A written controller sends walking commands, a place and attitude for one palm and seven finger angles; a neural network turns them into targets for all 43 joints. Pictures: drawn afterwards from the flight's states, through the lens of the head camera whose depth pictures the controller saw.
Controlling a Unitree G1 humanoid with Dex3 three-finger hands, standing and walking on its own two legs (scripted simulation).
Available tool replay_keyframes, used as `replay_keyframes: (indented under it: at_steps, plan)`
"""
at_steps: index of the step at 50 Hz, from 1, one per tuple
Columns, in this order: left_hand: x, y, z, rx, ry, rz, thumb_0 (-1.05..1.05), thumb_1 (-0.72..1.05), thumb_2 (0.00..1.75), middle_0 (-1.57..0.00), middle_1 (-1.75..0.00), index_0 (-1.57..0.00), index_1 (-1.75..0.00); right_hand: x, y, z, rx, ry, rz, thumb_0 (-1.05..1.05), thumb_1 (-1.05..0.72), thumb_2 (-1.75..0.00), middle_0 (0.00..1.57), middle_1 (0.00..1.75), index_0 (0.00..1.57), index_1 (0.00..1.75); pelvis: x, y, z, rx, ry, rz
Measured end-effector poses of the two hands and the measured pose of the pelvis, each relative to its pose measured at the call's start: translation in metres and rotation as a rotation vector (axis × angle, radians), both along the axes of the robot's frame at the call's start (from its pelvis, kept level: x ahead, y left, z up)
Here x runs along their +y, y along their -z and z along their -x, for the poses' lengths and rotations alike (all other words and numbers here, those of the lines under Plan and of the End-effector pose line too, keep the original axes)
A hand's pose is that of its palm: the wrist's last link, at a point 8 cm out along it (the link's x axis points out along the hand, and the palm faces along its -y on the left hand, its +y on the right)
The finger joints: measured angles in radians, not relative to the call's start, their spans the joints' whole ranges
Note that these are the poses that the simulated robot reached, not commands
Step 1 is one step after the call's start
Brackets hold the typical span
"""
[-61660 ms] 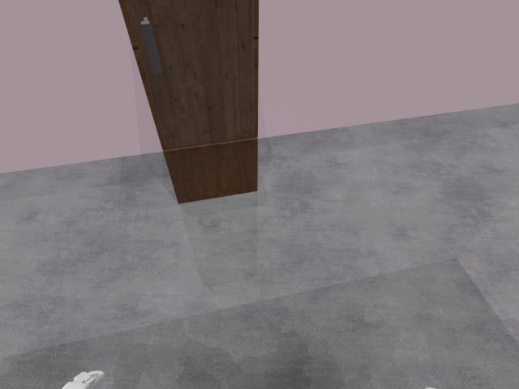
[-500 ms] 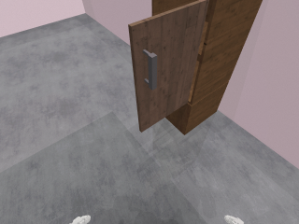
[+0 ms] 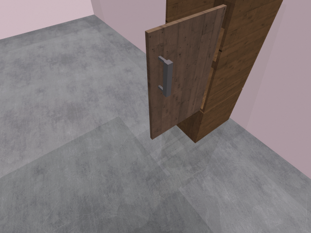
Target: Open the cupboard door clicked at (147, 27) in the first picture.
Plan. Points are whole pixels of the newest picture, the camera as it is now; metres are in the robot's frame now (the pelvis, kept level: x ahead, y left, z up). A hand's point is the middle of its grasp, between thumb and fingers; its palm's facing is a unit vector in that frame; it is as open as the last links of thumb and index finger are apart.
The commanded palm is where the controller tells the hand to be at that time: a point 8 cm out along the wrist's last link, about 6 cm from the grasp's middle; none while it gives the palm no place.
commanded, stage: let the arm hang, fingers relaxed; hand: left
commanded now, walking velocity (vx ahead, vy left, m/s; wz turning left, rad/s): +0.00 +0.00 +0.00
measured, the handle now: (163, 76) +0.63 +0.01 +0.03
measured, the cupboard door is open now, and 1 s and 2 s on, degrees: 90 90 90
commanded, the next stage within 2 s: look to check the result in 0.34 s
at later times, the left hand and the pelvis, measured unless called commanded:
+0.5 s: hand out of the picture +0.01 +0.20 -0.17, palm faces +0.01 -0.97 -0.22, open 7.4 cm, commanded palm none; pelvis +0.01 +0.01 +0.00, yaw +0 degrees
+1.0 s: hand out of the picture +0.07 +0.22 -0.16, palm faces -0.01 -0.96 -0.29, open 7.4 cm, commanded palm none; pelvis +0.02 +0.00 +0.00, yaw +0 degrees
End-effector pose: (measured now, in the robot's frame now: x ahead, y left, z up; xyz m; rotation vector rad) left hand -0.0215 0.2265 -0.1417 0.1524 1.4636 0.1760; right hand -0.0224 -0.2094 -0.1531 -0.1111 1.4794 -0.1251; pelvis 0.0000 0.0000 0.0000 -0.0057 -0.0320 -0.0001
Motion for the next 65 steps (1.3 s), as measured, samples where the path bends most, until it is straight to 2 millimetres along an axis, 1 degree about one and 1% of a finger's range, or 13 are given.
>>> replay_keyframes:
  at_steps: [5, 8, 13, 20, 26, 32, 38, 50, 57, 65]
  plan:
    - [-0.004, 0.003, -0.021, -0.059, 0.017, 0.023, 0.01, 0.91, 0.89, -0.20, -0.30, -0.20, -0.30, 0.008, 0.000, -0.005, -0.028, 0.009, -0.003, 0.00, -0.91, -0.90, 0.20, 0.30, 0.20, 0.30, 0.004, 0.000, 0.000, 0.001, 0.003, -0.002]
    - [-0.003, 0.004, -0.029, -0.077, 0.025, 0.022, 0.01, 0.92, 0.89, -0.20, -0.30, -0.20, -0.30, 0.010, -0.001, -0.008, -0.039, 0.010, 0.000, 0.00, -0.91, -0.90, 0.20, 0.30, 0.20, 0.30, 0.006, 0.000, -0.001, 0.001, 0.005, -0.003]
    - [0.004, 0.003, -0.033, -0.085, 0.027, 0.013, 0.01, 0.92, 0.89, -0.20, -0.30, -0.20, -0.30, 0.009, -0.002, -0.011, -0.050, 0.015, 0.007, 0.01, -0.91, -0.90, 0.20, 0.30, 0.20, 0.30, 0.009, 0.000, -0.002, 0.003, 0.006, -0.004]
    - [0.013, 0.000, -0.027, -0.060, 0.027, -0.003, 0.01, 0.91, 0.89, -0.20, -0.30, -0.20, -0.30, 0.004, -0.002, -0.017, -0.056, 0.009, 0.016, 0.00, -0.91, -0.90, 0.20, 0.30, 0.20, 0.30, 0.010, 0.000, -0.003, 0.008, 0.008, -0.005]
    - [0.018, -0.002, -0.024, -0.044, 0.023, -0.017, 0.01, 0.91, 0.89, -0.20, -0.30, -0.20, -0.30, -0.005, -0.003, -0.027, -0.064, -0.003, 0.030, 0.00, -0.91, -0.90, 0.20, 0.30, 0.20, 0.30, 0.009, -0.001, -0.006, 0.009, 0.006, -0.005]
    - [0.023, -0.004, -0.030, -0.048, 0.029, -0.029, 0.01, 0.91, 0.89, -0.20, -0.30, -0.20, -0.30, -0.017, -0.006, -0.041, -0.085, -0.018, 0.053, 0.00, -0.91, -0.90, 0.20, 0.30, 0.20, 0.30, 0.008, -0.001, -0.008, 0.008, 0.005, -0.005]
    - [0.027, -0.007, -0.045, -0.074, 0.044, -0.042, 0.01, 0.91, 0.89, -0.20, -0.30, -0.20, -0.30, -0.030, -0.009, -0.059, -0.117, -0.032, 0.076, 0.00, -0.91, -0.90, 0.20, 0.30, 0.20, 0.30, 0.005, -0.002, -0.010, 0.008, 0.006, -0.005]
    - [0.039, -0.016, -0.087, -0.165, 0.074, -0.081, 0.01, 0.90, 0.89, -0.21, -0.30, -0.20, -0.30, -0.053, -0.017, -0.090, -0.176, -0.060, 0.114, 0.00, -0.91, -0.90, 0.20, 0.30, 0.20, 0.30, 0.000, -0.004, -0.017, 0.007, 0.002, -0.005]
    - [0.044, -0.021, -0.102, -0.190, 0.090, -0.100, 0.01, 0.90, 0.89, -0.21, -0.30, -0.20, -0.30, -0.063, -0.021, -0.100, -0.190, -0.068, 0.127, 0.00, -0.91, -0.90, 0.20, 0.30, 0.20, 0.30, -0.003, -0.005, -0.021, 0.009, 0.003, -0.006]
    - [0.045, -0.024, -0.109, -0.193, 0.097, -0.111, 0.01, 0.90, 0.89, -0.21, -0.30, -0.20, -0.30, -0.070, -0.023, -0.105, -0.188, -0.068, 0.138, 0.00, -0.91, -0.90, 0.20, 0.30, 0.21, 0.30, -0.006, -0.006, -0.026, 0.010, 0.005, -0.007]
